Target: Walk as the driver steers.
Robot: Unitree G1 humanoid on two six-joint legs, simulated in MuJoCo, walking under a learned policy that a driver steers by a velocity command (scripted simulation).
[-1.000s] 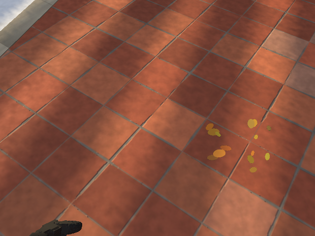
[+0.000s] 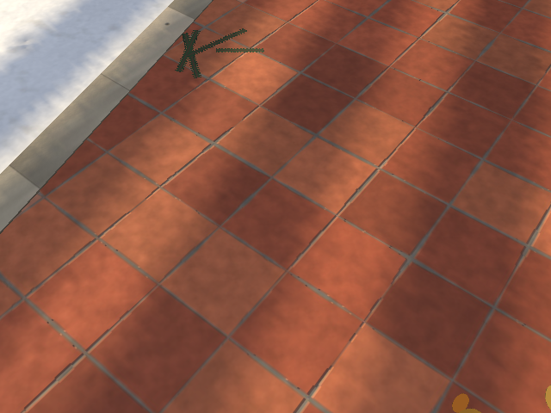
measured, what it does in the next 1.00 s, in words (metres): walks ahead, turning right: right foot, then left foot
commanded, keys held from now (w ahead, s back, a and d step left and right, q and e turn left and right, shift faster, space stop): w+e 1.00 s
